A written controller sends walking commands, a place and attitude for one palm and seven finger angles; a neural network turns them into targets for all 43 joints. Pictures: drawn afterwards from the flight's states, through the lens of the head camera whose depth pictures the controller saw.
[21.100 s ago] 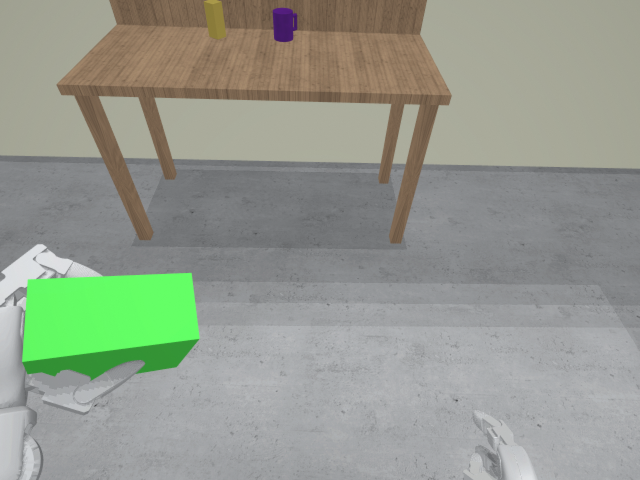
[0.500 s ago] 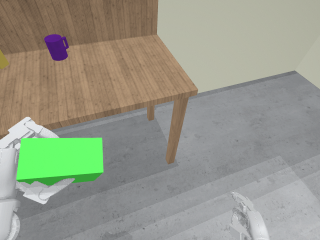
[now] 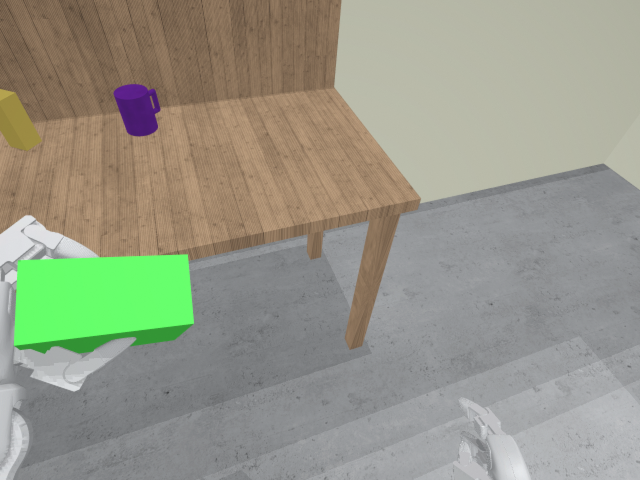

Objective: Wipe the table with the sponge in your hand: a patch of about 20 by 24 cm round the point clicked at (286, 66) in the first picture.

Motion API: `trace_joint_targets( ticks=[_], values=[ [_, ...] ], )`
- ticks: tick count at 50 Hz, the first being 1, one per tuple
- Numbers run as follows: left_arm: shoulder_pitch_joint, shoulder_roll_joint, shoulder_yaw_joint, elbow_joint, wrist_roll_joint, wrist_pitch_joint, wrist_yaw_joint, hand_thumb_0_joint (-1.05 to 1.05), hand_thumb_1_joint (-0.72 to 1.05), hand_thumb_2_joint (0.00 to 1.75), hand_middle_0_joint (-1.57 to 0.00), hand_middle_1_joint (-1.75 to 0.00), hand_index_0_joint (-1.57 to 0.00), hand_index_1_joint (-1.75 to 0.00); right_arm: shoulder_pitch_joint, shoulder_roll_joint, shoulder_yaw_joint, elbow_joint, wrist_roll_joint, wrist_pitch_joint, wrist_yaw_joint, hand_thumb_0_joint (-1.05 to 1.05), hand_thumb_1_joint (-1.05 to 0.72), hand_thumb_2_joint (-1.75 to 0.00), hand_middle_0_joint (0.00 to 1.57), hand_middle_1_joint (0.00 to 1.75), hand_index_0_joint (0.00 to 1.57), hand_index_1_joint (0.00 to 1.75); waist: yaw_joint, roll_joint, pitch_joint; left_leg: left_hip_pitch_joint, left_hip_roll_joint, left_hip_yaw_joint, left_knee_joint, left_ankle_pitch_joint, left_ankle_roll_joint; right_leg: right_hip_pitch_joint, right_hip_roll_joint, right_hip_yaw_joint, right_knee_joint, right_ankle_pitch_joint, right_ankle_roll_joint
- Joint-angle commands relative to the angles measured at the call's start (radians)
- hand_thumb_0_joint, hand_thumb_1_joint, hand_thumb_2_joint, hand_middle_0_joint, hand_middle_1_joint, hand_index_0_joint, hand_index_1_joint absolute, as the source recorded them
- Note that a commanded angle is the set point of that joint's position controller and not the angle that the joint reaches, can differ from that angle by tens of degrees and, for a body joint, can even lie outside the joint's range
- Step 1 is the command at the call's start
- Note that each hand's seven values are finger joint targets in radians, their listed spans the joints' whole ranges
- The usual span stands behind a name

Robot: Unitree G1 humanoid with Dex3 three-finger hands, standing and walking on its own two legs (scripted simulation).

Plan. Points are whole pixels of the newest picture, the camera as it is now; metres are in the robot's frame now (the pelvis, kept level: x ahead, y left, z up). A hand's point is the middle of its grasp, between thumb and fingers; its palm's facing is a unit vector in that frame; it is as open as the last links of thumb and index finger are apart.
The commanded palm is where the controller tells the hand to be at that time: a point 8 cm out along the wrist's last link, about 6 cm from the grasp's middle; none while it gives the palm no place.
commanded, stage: shuffle to correct the standing spot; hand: left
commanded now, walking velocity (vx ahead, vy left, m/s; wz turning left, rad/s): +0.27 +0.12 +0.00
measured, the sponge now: (135, 305) +0.24 +0.21 +0.15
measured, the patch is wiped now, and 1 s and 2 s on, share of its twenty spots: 0.00 0.00 0.00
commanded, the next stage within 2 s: come to a stop and stand still in 1.46 s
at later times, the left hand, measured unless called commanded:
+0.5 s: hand (120, 237) +0.29 +0.24 +0.18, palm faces +0.32 -0.79 -0.52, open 10.2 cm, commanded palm +0.22 +0.29 +0.19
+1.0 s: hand (85, 186) +0.36 +0.31 +0.18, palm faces +0.48 -0.78 -0.41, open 10.2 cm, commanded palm +0.30 +0.34 +0.19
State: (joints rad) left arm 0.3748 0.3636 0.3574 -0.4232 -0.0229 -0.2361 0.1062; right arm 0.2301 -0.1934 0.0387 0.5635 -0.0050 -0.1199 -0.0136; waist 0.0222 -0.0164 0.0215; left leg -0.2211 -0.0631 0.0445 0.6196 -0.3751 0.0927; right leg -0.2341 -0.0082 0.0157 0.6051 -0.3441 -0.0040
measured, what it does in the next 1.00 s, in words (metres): walks ahead: right foot, then left foot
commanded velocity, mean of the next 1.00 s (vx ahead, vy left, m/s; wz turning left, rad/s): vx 0.24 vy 0.13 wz -0.01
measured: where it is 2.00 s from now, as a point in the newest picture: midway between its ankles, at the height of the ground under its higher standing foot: (266, 476)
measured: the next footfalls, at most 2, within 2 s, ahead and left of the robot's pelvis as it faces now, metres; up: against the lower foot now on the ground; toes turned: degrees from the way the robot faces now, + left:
right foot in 0.50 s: +0.21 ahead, -0.06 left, +0.00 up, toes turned -8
left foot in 0.84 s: +0.20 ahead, +0.20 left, +0.00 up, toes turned +7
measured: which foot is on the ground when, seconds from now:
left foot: down 0.00-0.48, up 0.50-0.82, down 0.84-1.00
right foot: down 0.00-0.22, up 0.24-0.48, down 0.50-1.00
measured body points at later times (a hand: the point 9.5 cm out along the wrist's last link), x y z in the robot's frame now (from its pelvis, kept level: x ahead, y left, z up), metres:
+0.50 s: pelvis +0.08 +0.01 -0.01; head +0.10 +0.01 +0.43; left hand +0.27 +0.28 +0.21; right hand +0.20 -0.23 -0.11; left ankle -0.02 +0.06 -0.71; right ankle +0.17 -0.05 -0.73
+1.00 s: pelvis +0.15 +0.05 -0.01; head +0.14 +0.04 +0.44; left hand +0.33 +0.35 +0.20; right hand +0.33 -0.16 -0.08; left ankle +0.16 +0.20 -0.73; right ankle +0.18 -0.03 -0.73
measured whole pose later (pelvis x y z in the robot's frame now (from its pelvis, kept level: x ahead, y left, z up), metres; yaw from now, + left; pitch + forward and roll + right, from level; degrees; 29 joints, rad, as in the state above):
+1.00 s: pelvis +0.15 +0.05 -0.01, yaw +2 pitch -3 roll +1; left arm 0.38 0.37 0.38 -0.42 0.00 -0.19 0.13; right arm 0.24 -0.18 0.02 0.56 0.01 -0.13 -0.03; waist -0.01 -0.01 0.01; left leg -0.30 0.06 0.05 0.69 -0.35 -0.02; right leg -0.31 -0.02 -0.10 0.71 -0.34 -0.04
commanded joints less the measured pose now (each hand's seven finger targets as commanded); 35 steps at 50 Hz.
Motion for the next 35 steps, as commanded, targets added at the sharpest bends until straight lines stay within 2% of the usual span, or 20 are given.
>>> trace_joint_targets(
  ticks=[1, 4, 7, 8, 9, 10, 11, 14, 17, 20, 22, 23, 24, 25, 26, 27, 29, 30, 32, 35],
  values=[
    [-0.098, 0.168, 0.100, -0.219, -0.017, -0.063, 0.019, 0.00, 0.10, 1.30, -1.20, -1.60, -1.20, -1.60, -0.098, -0.141, -0.070, -0.159, 0.010, -0.041, -0.006, 0.00, -0.90, -0.90, 0.20, 0.30, 0.20, 0.30, -0.010, 0.054, -0.123, -0.036, 0.135, -0.125, -0.066, 0.347, -0.053, 0.076, -0.053, 0.058, 0.009, 0.283, -0.094],
    [-0.084, 0.182, 0.117, -0.214, -0.021, -0.063, 0.021, 0.00, 0.10, 1.30, -1.20, -1.60, -1.20, -1.60, -0.094, -0.137, -0.080, -0.160, 0.015, -0.025, 0.000, 0.00, -0.90, -0.90, 0.20, 0.30, 0.20, 0.30, -0.011, -0.073, -0.118, -0.136, 0.066, -0.045, 0.096, 0.252, -0.065, 0.124, -0.153, 0.224, -0.047, 0.315, -0.151],
    [-0.103, 0.206, 0.145, -0.266, -0.021, -0.072, 0.030, 0.00, 0.10, 1.30, -1.20, -1.60, -1.20, -1.60, -0.092, -0.134, -0.084, -0.154, 0.020, -0.010, 0.008, 0.00, -0.90, -0.90, 0.20, 0.30, 0.20, 0.30, -0.018, -0.065, -0.105, -0.174, 0.056, -0.036, 0.104, 0.143, -0.075, 0.134, -0.233, 0.305, -0.015, 0.329, -0.186],
    [-0.101, 0.211, 0.156, -0.290, -0.024, -0.074, 0.030, 0.00, 0.10, 1.30, -1.20, -1.60, -1.20, -1.60, -0.086, -0.132, -0.084, -0.151, 0.021, -0.006, 0.009, 0.00, -0.90, -0.90, 0.20, 0.30, 0.20, 0.30, -0.028, 0.000, -0.112, -0.093, 0.071, -0.070, 0.017, 0.167, -0.064, 0.068, -0.193, 0.241, 0.070, 0.304, -0.156],
    [-0.080, 0.208, 0.162, -0.299, -0.029, -0.072, 0.027, 0.00, 0.10, 1.30, -1.20, -1.60, -1.20, -1.60, -0.080, -0.137, -0.084, -0.153, 0.023, -0.003, 0.007, 0.00, -0.90, -0.90, 0.20, 0.30, 0.20, 0.30, -0.046, 0.136, -0.117, 0.054, 0.116, -0.164, -0.099, 0.290, -0.041, -0.070, -0.082, 0.092, 0.215, 0.290, -0.093],
    [-0.085, 0.211, 0.164, -0.349, -0.031, -0.074, 0.024, 0.00, 0.10, 1.30, -1.20, -1.60, -1.20, -1.60, -0.085, -0.141, -0.087, -0.162, 0.026, -0.010, 0.002, 0.00, -0.90, -0.90, 0.20, 0.30, 0.20, 0.30, -0.056, 0.325, -0.117, 0.259, 0.224, -0.339, -0.207, 0.553, -0.029, -0.294, 0.027, -0.070, 0.416, 0.107, -0.016],
    [-0.081, 0.217, 0.164, -0.358, -0.027, -0.078, 0.025, 0.00, 0.10, 1.30, -1.20, -1.60, -1.20, -1.60, -0.068, -0.134, -0.095, -0.153, 0.004, -0.019, 0.011, 0.00, -0.90, -0.90, 0.20, 0.30, 0.20, 0.30, -0.074, 0.321, -0.119, 0.441, 0.297, -0.489, -0.241, 0.812, -0.028, -0.503, 0.053, -0.078, 0.558, -0.190, -0.019],
    [-0.025, 0.180, 0.138, -0.298, -0.015, -0.057, 0.025, 0.00, 0.10, 1.30, -1.20, -1.60, -1.20, -1.60, -0.062, -0.147, -0.117, -0.146, 0.004, -0.017, 0.024, 0.00, -0.90, -0.90, 0.20, 0.30, 0.20, 0.30, -0.066, 0.089, -0.038, 0.401, 0.286, -0.368, -0.224, 0.713, 0.025, -0.636, 0.005, -0.081, 0.638, -0.121, -0.035],
    [0.015, 0.169, 0.130, -0.297, -0.010, -0.059, 0.018, 0.00, 0.10, 1.30, -1.20, -1.60, -1.20, -1.60, -0.074, -0.134, -0.102, -0.144, 0.012, -0.024, 0.017, 0.00, -0.90, -0.90, 0.20, 0.30, 0.20, 0.30, -0.037, 0.143, 0.004, 0.219, 0.217, -0.212, -0.285, 0.677, -0.008, -0.452, -0.016, -0.165, 0.367, 0.038, -0.032],
    [0.087, 0.199, 0.164, -0.281, -0.021, -0.053, 0.017, 0.00, 0.10, 1.30, -1.20, -1.60, -1.20, -1.60, -0.087, -0.131, -0.082, -0.156, 0.009, -0.023, -0.001, 0.00, -0.90, -0.90, 0.20, 0.30, 0.20, 0.30, -0.012, 0.182, -0.095, 0.059, 0.169, -0.066, -0.144, 0.782, -0.057, -0.044, 0.039, -0.249, 0.083, 0.177, -0.043],
    [0.109, 0.198, 0.177, -0.276, -0.033, -0.053, 0.016, 0.00, 0.10, 1.30, -1.20, -1.60, -1.20, -1.60, -0.099, -0.142, -0.091, -0.161, 0.011, -0.020, -0.008, 0.00, -0.90, -0.90, 0.20, 0.30, 0.20, 0.30, 0.024, 0.107, -0.177, -0.126, 0.159, -0.066, 0.083, 0.657, -0.077, 0.280, 0.023, -0.230, -0.059, 0.275, -0.073],
    [0.096, 0.223, 0.196, -0.270, -0.027, -0.058, 0.020, 0.00, 0.10, 1.30, -1.20, -1.60, -1.20, -1.60, -0.110, -0.145, -0.098, -0.163, 0.015, -0.015, -0.004, 0.00, -0.90, -0.90, 0.20, 0.30, 0.20, 0.30, 0.044, -0.029, -0.244, -0.343, 0.129, -0.043, 0.371, 0.462, -0.083, 0.499, -0.123, -0.054, -0.087, 0.226, -0.146],
    [0.058, 0.269, 0.248, -0.260, -0.031, -0.071, 0.017, 0.00, 0.10, 1.30, -1.20, -1.60, -1.20, -1.60, -0.112, -0.143, -0.113, -0.176, 0.011, -0.019, -0.002, 0.00, -0.90, -0.90, 0.20, 0.30, 0.20, 0.30, 0.037, -0.234, -0.302, -0.536, 0.018, 0.002, 0.764, -0.071, -0.065, 0.540, -0.410, 0.449, -0.177, 0.190, -0.278],
    [0.046, 0.289, 0.293, -0.203, -0.036, -0.078, 0.020, 0.00, 0.10, 1.30, -1.20, -1.60, -1.20, -1.60, -0.088, -0.181, -0.115, -0.180, -0.010, -0.009, -0.003, 0.00, -0.90, -0.90, 0.20, 0.30, 0.20, 0.30, 0.008, -0.101, -0.203, -0.522, 0.066, -0.162, 0.857, -0.160, -0.063, 0.265, -0.496, 0.684, -0.348, -0.140, -0.294],
    [0.024, 0.257, 0.260, -0.212, -0.033, -0.081, 0.009, 0.00, 0.10, 1.30, -1.20, -1.60, -1.20, -1.60, -0.042, -0.160, -0.116, -0.148, -0.007, 0.007, 0.011, 0.00, -0.90, -0.90, 0.20, 0.30, 0.20, 0.30, -0.001, -0.101, -0.139, -0.519, 0.113, -0.186, 0.868, -0.145, -0.079, 0.108, -0.482, 0.678, -0.402, -0.399, -0.267],
    [-0.032, 0.221, 0.199, -0.263, -0.022, -0.086, -0.003, 0.00, 0.10, 1.30, -1.20, -1.60, -1.20, -1.60, -0.061, -0.162, -0.115, -0.140, -0.009, 0.015, 0.024, 0.00, -0.90, -0.90, 0.20, 0.30, 0.20, 0.30, -0.006, -0.079, -0.081, -0.513, 0.141, -0.185, 0.847, -0.066, -0.088, -0.004, -0.448, 0.581, -0.414, -0.437, -0.247],
    [-0.069, 0.206, 0.161, -0.287, -0.009, -0.085, -0.002, 0.00, 0.10, 1.30, -1.20, -1.60, -1.20, -1.60, -0.075, -0.141, -0.093, -0.107, -0.009, 0.017, 0.023, 0.00, -0.90, -0.90, 0.20, 0.30, 0.20, 0.30, -0.018, 0.002, -0.069, -0.428, 0.180, -0.124, 0.758, 0.042, -0.100, -0.145, -0.381, 0.338, -0.421, -0.312, -0.220],
    [-0.129, 0.233, 0.155, -0.358, -0.007, -0.081, 0.002, 0.00, 0.10, 1.30, -1.20, -1.60, -1.20, -1.60, -0.090, -0.143, -0.094, -0.101, -0.011, 0.017, 0.015, 0.00, -0.90, -0.90, 0.20, 0.30, 0.20, 0.30, -0.016, 0.039, -0.100, -0.350, 0.184, -0.105, 0.665, 0.034, -0.094, -0.203, -0.369, 0.307, -0.415, -0.304, -0.213],
    [-0.105, 0.206, 0.114, -0.351, -0.003, -0.059, 0.012, 0.00, 0.10, 1.30, -1.20, -1.60, -1.20, -1.60, -0.079, -0.117, -0.074, -0.098, -0.016, 0.001, -0.003, 0.00, -0.90, -0.90, 0.20, 0.30, 0.20, 0.30, -0.023, -0.003, -0.097, -0.236, 0.170, -0.013, 0.426, 0.103, -0.089, -0.257, -0.307, 0.151, -0.419, -0.313, -0.173],
    [-0.053, 0.244, 0.160, -0.315, -0.005, -0.028, 0.039, 0.00, 0.10, 1.30, -1.20, -1.60, -1.20, -1.60, -0.087, -0.105, -0.069, -0.100, -0.019, -0.030, -0.038, 0.00, -0.90, -0.90, 0.20, 0.30, 0.20, 0.30, -0.004, -0.085, -0.128, -0.050, 0.109, 0.094, 0.098, 0.065, -0.077, -0.207, -0.279, 0.133, -0.366, -0.368, -0.150]
  ],
)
